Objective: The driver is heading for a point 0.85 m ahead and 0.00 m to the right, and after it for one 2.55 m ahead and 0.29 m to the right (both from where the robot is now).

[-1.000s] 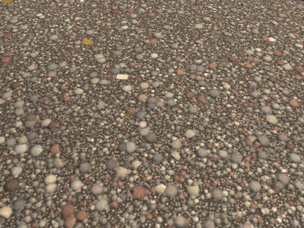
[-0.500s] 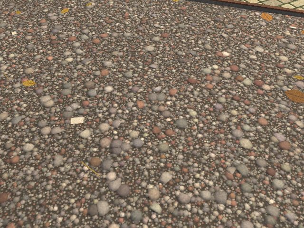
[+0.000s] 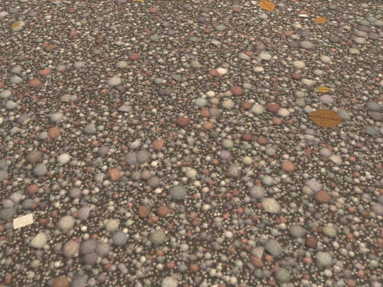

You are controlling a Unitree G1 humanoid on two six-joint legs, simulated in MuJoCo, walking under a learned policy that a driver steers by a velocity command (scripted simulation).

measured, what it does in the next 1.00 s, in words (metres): walks ahead: left foot, then right foot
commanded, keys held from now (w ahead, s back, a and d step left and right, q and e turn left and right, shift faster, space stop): w+e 0.24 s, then w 0.52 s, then w+q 0.24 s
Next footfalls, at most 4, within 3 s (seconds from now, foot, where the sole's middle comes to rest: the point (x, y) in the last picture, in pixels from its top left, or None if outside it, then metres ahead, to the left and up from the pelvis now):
0.24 left None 0.33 0.14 -0.78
0.72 right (265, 274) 0.51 -0.18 -0.78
1.28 left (207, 189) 0.85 0.03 -0.78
1.74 right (256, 165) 0.97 -0.18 -0.78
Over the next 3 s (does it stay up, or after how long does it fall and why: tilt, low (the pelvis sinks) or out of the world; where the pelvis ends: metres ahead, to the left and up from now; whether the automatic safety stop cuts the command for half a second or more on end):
stays up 0.97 -0.14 0.00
